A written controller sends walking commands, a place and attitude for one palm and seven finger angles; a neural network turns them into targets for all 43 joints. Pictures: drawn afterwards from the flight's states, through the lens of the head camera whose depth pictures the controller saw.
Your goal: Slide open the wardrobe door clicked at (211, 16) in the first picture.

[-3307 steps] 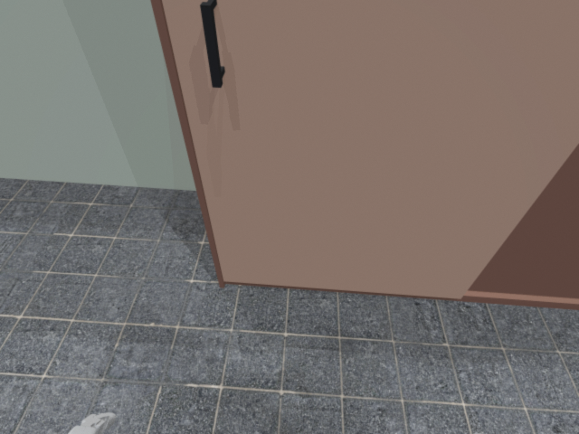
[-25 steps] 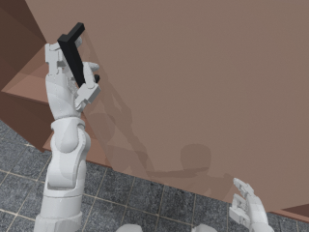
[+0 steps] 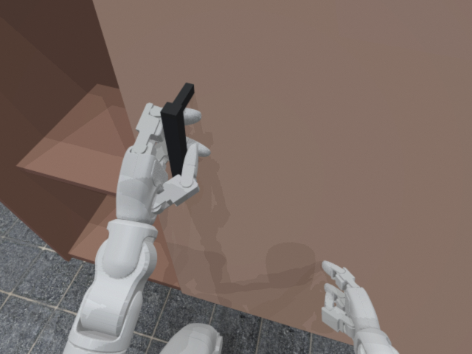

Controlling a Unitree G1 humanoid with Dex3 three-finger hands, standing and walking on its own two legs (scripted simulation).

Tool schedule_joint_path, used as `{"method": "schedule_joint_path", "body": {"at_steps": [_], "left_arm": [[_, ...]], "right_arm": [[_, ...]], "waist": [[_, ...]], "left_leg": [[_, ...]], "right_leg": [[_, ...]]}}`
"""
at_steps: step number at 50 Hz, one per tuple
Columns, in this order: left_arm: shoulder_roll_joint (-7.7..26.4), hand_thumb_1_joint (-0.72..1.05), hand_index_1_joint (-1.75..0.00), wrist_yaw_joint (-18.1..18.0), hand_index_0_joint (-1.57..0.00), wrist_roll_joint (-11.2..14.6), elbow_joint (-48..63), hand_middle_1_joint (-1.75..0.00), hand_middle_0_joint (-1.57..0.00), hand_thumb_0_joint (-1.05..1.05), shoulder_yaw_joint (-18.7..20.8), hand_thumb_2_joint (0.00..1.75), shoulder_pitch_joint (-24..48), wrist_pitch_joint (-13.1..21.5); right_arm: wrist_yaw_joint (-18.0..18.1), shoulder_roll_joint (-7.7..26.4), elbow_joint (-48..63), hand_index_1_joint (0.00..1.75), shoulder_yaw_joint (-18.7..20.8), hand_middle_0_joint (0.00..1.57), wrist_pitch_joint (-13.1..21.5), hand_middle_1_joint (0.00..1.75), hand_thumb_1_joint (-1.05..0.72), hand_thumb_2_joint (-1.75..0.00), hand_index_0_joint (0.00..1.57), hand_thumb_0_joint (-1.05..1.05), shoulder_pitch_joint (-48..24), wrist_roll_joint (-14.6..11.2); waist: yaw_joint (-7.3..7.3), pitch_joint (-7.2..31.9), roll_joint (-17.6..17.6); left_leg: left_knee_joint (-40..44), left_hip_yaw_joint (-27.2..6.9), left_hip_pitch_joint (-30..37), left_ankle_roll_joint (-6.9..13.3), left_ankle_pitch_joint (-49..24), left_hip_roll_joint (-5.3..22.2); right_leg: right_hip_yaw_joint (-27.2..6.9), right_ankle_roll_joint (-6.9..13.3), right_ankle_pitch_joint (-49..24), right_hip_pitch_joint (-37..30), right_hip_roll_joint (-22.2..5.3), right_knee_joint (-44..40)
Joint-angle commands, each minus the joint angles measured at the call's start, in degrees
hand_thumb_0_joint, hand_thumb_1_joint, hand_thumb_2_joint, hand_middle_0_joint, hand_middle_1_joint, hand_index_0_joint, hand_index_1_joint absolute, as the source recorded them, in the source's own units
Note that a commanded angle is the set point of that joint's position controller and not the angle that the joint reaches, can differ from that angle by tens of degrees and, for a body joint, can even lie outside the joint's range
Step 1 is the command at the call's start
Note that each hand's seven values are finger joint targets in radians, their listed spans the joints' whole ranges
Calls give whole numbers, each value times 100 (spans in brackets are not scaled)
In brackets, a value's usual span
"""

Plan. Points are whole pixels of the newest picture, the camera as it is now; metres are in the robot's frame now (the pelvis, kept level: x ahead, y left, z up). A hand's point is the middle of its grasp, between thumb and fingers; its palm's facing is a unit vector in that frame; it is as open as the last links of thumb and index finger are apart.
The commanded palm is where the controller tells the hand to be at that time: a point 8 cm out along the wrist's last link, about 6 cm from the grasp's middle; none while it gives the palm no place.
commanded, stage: step sideways, sliding the door along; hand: left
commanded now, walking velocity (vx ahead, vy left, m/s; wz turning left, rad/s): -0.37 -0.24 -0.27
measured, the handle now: (184, 144) +0.33 +0.14 +0.19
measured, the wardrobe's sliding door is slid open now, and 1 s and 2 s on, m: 0.52 0.52 0.52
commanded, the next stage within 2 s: none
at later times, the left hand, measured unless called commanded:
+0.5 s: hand (190, 177) +0.28 +0.12 +0.18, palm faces -0.06 -1.00 -0.06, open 5.9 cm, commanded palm +0.26 +0.16 +0.17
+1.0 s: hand (203, 175) +0.28 +0.11 +0.19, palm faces +0.28 -0.96 -0.03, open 6.3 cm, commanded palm +0.25 +0.08 +0.17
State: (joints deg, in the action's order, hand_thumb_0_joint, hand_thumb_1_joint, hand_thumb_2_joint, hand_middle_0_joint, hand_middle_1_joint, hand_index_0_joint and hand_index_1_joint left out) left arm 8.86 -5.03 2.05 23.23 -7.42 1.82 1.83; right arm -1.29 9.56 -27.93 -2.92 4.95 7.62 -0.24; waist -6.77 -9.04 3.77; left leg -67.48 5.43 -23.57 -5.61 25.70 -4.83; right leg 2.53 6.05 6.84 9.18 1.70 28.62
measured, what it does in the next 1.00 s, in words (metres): walks backwards: left foot, then left foot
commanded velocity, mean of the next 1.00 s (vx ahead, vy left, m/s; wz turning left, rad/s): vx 0.11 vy -0.28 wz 0.05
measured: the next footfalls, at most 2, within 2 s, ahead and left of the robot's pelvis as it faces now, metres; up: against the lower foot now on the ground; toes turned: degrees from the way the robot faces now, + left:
left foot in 0.10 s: +0.14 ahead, +0.21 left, +0.00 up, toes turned -6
left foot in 0.48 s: +0.03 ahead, +0.15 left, +0.00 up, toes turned -7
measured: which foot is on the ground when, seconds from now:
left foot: up 0.00-0.08, down 0.10-0.32, up 0.34-0.46, down 0.48-0.86, up 0.88-1.00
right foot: down 0.00-0.46, up 0.48-0.84, down 0.86-1.00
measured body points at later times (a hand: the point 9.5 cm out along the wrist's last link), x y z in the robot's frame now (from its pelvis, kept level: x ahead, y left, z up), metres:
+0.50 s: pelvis -0.09 +0.05 -0.03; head -0.05 +0.05 +0.41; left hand +0.28 +0.18 +0.19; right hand +0.02 -0.20 -0.14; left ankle -0.01 +0.15 -0.75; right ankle -0.06 -0.09 -0.74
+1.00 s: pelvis -0.12 -0.07 -0.02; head -0.09 -0.07 +0.43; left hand +0.26 +0.16 +0.19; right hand +0.03 -0.31 -0.12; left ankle -0.04 +0.07 -0.73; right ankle -0.20 -0.17 -0.74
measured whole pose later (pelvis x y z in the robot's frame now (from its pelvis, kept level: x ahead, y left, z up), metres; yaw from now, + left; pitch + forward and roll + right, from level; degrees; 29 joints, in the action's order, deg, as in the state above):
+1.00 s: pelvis -0.12 -0.07 -0.02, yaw -6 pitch -3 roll +0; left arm 14.6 -11.6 5.5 -10.0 10.6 29.7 -1.8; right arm 3.0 12.9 -39.0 -0.3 0.3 8.0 -2.8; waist -5.1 -6.2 -0.1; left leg -42.9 4.7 -23.4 -1.0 22.4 5.1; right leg 8.6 -0.3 24.2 7.8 -5.2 36.5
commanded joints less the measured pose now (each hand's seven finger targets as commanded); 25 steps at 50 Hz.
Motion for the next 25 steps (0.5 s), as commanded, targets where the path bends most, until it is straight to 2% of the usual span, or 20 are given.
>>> {"method": "schedule_joint_path", "body": {"at_steps": [1,2,3,4,5,6,7,8,10,12,14,15,16,17,18,19,22,23,24,25], "left_arm": [[-573,90,-140,417,-45,72,2904,-140,-45,0,-1193,90,2813,1352],[-203,90,-140,396,-45,-60,2557,-140,-45,0,-917,90,2512,1458],[152,90,-140,355,-45,-76,2848,-140,-45,0,-761,90,2310,1460],[576,90,-140,280,-45,-56,2626,-140,-45,0,-123,90,1984,1480],[452,90,-140,233,-45,-138,2227,-140,-45,0,60,90,1656,1465],[523,90,-140,183,-45,-111,1993,-140,-45,0,254,90,1719,1443],[475,90,-140,187,-45,-48,1964,-140,-45,0,176,90,2293,1372],[925,90,-140,128,-45,-21,2240,-140,-45,0,1018,90,2438,1377],[1003,90,-140,150,-45,17,1908,-140,-45,0,1134,90,2482,1278],[879,90,-140,117,-45,80,1514,-140,-45,0,1155,90,2487,1182],[962,90,-140,128,-45,58,1439,-140,-45,0,1131,90,2868,1099],[1244,90,-140,84,-45,27,1369,-140,-45,0,1198,90,3044,1028],[1471,90,-140,-15,-45,59,1243,-140,-45,0,1419,90,3037,890],[1250,90,-140,-84,-45,107,1106,-140,-45,0,1356,90,3132,780],[1217,90,-140,-93,-45,76,1213,-140,-45,0,1244,90,3269,703],[1284,90,-140,-101,-45,108,1221,-140,-45,0,1406,90,3392,734],[1166,90,-140,-64,-45,149,706,-140,-45,0,1279,90,3682,804],[1103,90,-140,-44,-45,175,665,-140,-45,0,1187,90,3624,869],[899,90,-140,-36,-45,129,560,-140,-45,0,1040,90,3741,938],[873,90,-140,-6,-45,100,201,-140,-45,0,997,90,3778,962]], "right_arm": [[60,355,604,30,-11,20,-21,30,-90,-90,20,0,-623,46],[-25,408,416,30,98,20,-38,30,-90,-90,20,0,-592,-5],[-66,518,303,30,256,20,-34,30,-90,-90,20,0,-627,-4],[-139,691,309,30,467,20,95,30,-90,-90,20,0,-780,10],[-184,768,328,30,503,20,159,30,-90,-90,20,0,-783,68],[-146,811,284,30,576,20,154,30,-90,-90,20,0,-920,71],[-113,966,402,30,766,20,83,30,-90,-90,20,0,-1059,-64],[-151,808,603,30,703,20,216,30,-90,-90,20,0,-1278,15],[-132,584,479,30,530,20,227,30,-90,-90,20,0,-1364,154],[-105,592,400,30,627,20,275,30,-90,-90,20,0,-1167,6],[-51,542,464,30,647,20,224,30,-90,-90,20,0,-1044,-141],[15,366,514,30,582,20,182,30,-90,-90,20,0,-1052,-193],[113,309,461,30,498,20,205,30,-90,-90,20,0,-1250,-176],[174,368,234,30,437,20,247,30,-90,-90,20,0,-1207,-115],[173,517,128,30,456,20,242,30,-90,-90,20,0,-1121,-92],[190,438,7,30,363,20,177,30,-90,-90,20,0,-989,-69],[288,595,-143,30,368,20,17,30,-90,-90,20,0,-639,-56],[332,897,-41,30,516,20,1,30,-90,-90,20,0,-738,-24],[284,900,24,30,551,20,-27,30,-90,-90,20,0,-670,3],[254,714,-41,30,478,20,-55,30,-90,-90,20,0,-780,-1]], "waist": [[790,1299,68],[922,1717,-371],[911,2424,-821],[620,2806,-2216],[511,3134,-2144],[609,2885,-1661],[741,2142,-1378],[467,2036,-1942],[593,1899,-2136],[550,2471,-1742],[570,2575,-596],[602,2325,818],[480,2176,1763],[433,2165,1184],[515,2310,689],[593,2385,409],[897,2839,-286],[900,2672,-1697],[727,2733,-2645],[774,2612,-1531]], "left_leg": [[3135,-981,160,166,425,827],[4114,-273,1244,120,-1578,537],[4518,-389,2506,154,-4101,990],[4160,-1879,3329,898,-6841,2567],[4155,-2579,3101,1504,-7173,3174],[4299,-2249,2684,1676,-6125,3292],[4313,-1524,2541,1463,-6080,3049],[4416,-2380,1717,1776,-5711,3431],[4329,-2058,1372,1624,-5183,3302],[3967,-1435,1086,1227,-3477,2859],[3261,-686,648,787,-622,2004],[2038,-182,317,359,561,1033],[417,-421,-207,203,852,453],[-300,-813,-244,314,825,689],[-142,-772,-69,330,828,727],[496,-559,63,353,503,750],[4009,32,2034,320,-1333,678],[4688,-1524,3065,636,-1981,1852],[4962,-4143,3478,1121,-3423,3453],[5014,-4094,3045,1479,-2971,3718]], "right_leg": [[-1697,147,-5932,-462,-1343,1098],[-1420,99,-4347,17,-871,1055],[-916,-189,-2408,450,-464,1757],[-449,-626,1677,1681,100,3181],[-873,-689,3096,1720,190,4176],[-1089,-660,3017,1653,147,4498],[-844,-668,2916,1928,30,4149],[-1017,-736,3101,1714,-177,3624],[-773,-774,2513,800,-249,2543],[-437,-717,1742,-271,-90,1530],[-473,-566,1084,-637,-349,263],[-1860,-165,1667,100,-1158,-826],[-3322,506,1629,639,-2126,-1519],[-2824,716,1171,698,-2297,-1369],[-2675,728,1371,654,-2159,-1141],[-1949,656,360,350,-1770,-553],[-295,-115,-233,793,-887,1367],[38,-514,1004,2119,-469,2629],[-359,-693,2822,3121,-103,3641],[-1040,-630,2245,2826,-226,4095]]}}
